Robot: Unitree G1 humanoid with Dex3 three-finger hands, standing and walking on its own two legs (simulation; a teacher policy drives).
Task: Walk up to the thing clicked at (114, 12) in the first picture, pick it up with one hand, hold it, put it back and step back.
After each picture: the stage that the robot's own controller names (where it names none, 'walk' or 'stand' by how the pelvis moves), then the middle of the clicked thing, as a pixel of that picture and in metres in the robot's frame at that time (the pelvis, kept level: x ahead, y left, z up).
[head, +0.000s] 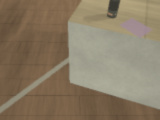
stand; (113, 7) +0.96 -0.17 -0.03
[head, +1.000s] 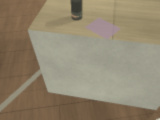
walk; (76, 8) +0.86 +0.09 +0.00
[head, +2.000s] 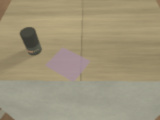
stand; (31, 41) +0.55 +0.27 -0.02
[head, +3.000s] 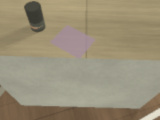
walk; (35, 17) +0.62 +0.23 +0.00
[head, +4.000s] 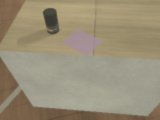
stand; (51, 21) +0.71 +0.20 -0.01
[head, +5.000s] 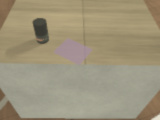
stand; (41, 31) +0.68 +0.22 -0.03
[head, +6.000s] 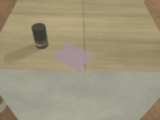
stand; (40, 36) +0.65 +0.22 -0.04
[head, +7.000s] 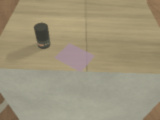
stand; (42, 36) +0.64 +0.21 -0.04
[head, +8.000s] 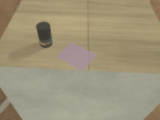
stand; (44, 35) +0.65 +0.21 -0.04
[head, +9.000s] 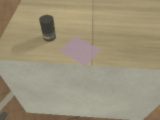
rise first; (48, 28) +0.66 +0.20 -0.03
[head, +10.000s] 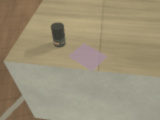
go down; (58, 35) +0.67 +0.19 -0.03
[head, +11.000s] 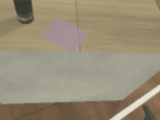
go down; (23, 7) +0.65 +0.18 +0.01
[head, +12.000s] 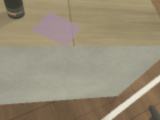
approach; (13, 1) +0.66 +0.20 +0.03
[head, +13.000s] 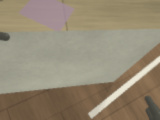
close in; out of the picture +0.67 +0.21 +0.06
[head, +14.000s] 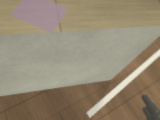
close; out of the picture +0.66 +0.22 +0.06
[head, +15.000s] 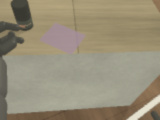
lift; (22, 15) +0.65 +0.21 +0.04
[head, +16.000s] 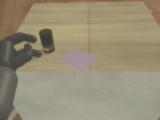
lift; (47, 41) +0.68 +0.20 +0.00
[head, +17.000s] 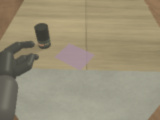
hold; (43, 36) +0.67 +0.20 -0.01
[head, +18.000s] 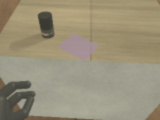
hold; (46, 25) +0.68 +0.19 +0.01
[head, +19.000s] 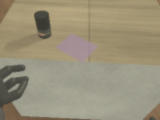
stand; (43, 25) +0.66 +0.20 +0.02
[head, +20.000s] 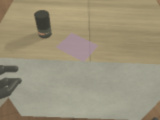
hold; (43, 24) +0.67 +0.19 +0.02
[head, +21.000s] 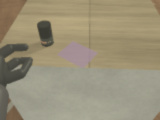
close; (45, 33) +0.67 +0.20 +0.01
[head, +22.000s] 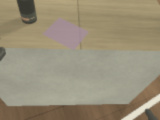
hold; (27, 8) +0.67 +0.20 +0.03
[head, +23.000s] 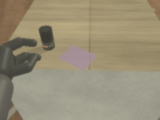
hold; (47, 38) +0.67 +0.20 +0.01
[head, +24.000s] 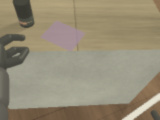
hold; (24, 12) +0.67 +0.21 +0.02
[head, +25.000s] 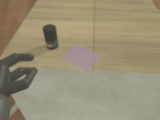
close; (50, 37) +0.67 +0.19 +0.01
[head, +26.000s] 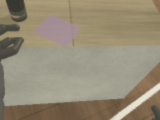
hold; (16, 5) +0.67 +0.21 +0.04
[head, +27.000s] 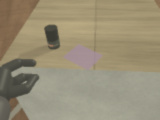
hold; (52, 37) +0.68 +0.19 +0.01
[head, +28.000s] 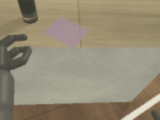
hold; (28, 8) +0.68 +0.20 +0.03
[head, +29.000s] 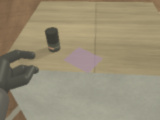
hold; (53, 40) +0.67 +0.19 +0.00
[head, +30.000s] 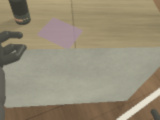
hold; (20, 9) +0.67 +0.21 +0.03
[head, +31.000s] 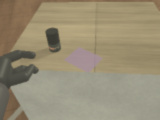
stand; (53, 40) +0.68 +0.19 +0.00
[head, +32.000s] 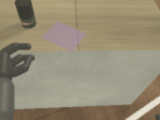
hold; (26, 13) +0.67 +0.21 +0.02
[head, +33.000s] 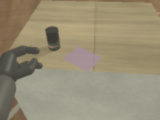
close; (53, 38) +0.68 +0.19 +0.00
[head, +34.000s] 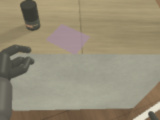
hold; (31, 15) +0.67 +0.21 +0.02
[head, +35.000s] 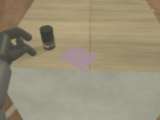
crouch; (47, 38) +0.68 +0.20 +0.00
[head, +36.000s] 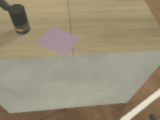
crouch; (19, 19) +0.67 +0.21 +0.00
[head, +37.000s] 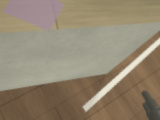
lower; out of the picture +0.65 +0.23 +0.06
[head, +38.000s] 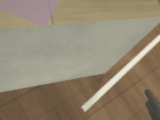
lower; out of the picture +0.67 +0.23 +0.07
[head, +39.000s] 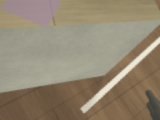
lower; out of the picture +0.67 +0.22 +0.07
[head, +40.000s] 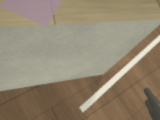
lower; out of the picture +0.67 +0.22 +0.07
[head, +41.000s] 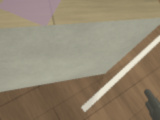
loosen; out of the picture +0.67 +0.23 +0.08
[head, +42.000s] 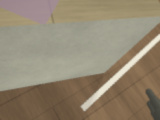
withdraw; out of the picture +0.68 +0.24 +0.08
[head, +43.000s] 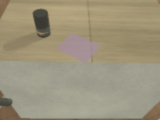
sink last; (42, 23) +0.66 +0.20 +0.02
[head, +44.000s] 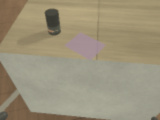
stand; (53, 22) +0.69 +0.21 +0.01
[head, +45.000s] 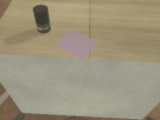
stand; (42, 19) +0.68 +0.21 +0.03
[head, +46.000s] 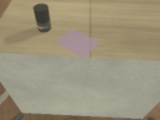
stand; (42, 18) +0.68 +0.21 +0.03
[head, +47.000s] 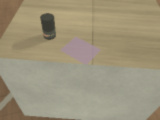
stand; (48, 26) +0.68 +0.20 -0.01
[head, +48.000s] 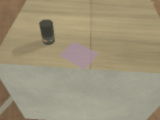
stand; (47, 32) +0.68 +0.20 -0.03
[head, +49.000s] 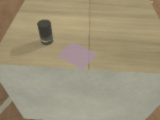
stand; (45, 32) +0.68 +0.20 -0.04
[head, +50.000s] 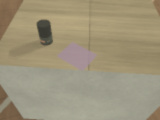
walk; (45, 32) +0.66 +0.21 -0.04
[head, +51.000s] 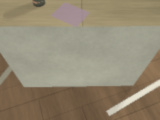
walk; out of the picture +0.81 +0.26 +0.00
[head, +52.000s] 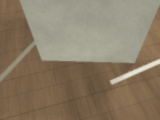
walk; out of the picture +1.17 +0.26 -0.02
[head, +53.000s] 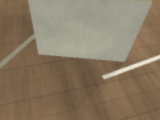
stand; out of the picture +1.32 +0.18 -0.02
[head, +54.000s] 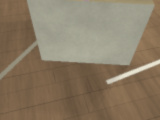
stand; out of the picture +1.28 +0.20 -0.03
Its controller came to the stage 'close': yes
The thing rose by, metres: 0.00
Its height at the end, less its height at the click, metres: +0.00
